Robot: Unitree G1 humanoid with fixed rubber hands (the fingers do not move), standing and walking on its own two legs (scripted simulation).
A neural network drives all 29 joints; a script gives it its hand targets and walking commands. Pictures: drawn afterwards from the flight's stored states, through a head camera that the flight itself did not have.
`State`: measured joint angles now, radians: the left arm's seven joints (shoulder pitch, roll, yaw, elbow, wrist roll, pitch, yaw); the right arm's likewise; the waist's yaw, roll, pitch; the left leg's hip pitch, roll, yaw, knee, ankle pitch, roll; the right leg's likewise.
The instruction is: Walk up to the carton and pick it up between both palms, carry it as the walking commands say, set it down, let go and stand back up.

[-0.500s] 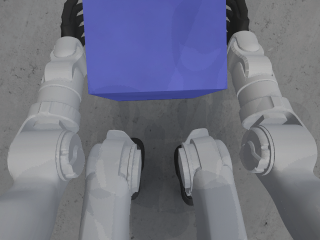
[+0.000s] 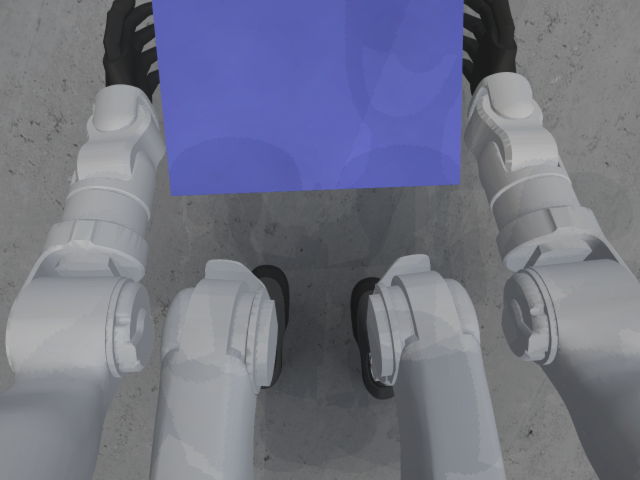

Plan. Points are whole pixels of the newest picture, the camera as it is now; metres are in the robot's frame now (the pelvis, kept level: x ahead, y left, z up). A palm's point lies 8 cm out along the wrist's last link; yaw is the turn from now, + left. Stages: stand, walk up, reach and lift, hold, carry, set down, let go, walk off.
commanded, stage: set down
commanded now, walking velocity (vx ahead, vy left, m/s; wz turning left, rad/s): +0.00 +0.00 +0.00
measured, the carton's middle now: (308, 64) +0.54 +0.02 -0.22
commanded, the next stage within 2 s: let go in 1.56 s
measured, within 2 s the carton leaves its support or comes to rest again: neither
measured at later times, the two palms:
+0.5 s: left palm (74, 67) +0.50 +0.23 -0.12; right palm (544, 49) +0.52 -0.20 -0.12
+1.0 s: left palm out of the picture +0.50 +0.23 +0.04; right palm out of the picture +0.52 -0.21 +0.05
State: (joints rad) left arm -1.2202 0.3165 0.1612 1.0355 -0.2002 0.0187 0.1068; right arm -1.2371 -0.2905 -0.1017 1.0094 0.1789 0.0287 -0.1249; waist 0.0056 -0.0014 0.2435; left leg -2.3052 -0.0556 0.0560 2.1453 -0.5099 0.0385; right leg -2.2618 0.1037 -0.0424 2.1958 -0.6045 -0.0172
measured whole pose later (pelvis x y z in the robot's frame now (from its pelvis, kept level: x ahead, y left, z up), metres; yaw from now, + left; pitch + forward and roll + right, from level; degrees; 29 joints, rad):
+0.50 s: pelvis +0.01 +0.00 +0.02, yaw +0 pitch +40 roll +0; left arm -1.10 0.38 0.17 0.87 -0.23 0.08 0.06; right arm -1.13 -0.35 -0.14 0.87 0.20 0.09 -0.08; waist 0.01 0.00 0.16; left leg -2.27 -0.05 0.06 2.11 -0.53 0.05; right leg -2.22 0.08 -0.05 2.15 -0.62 -0.03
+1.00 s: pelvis +0.02 +0.00 +0.15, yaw -1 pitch +45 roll -1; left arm -0.96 0.34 0.21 0.78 -0.13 0.14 -0.01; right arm -1.02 -0.33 -0.21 0.84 0.13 0.13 0.00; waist 0.01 -0.01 -0.06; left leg -1.97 -0.05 0.02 1.65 -0.47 0.04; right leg -1.93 0.08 -0.02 1.68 -0.53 -0.03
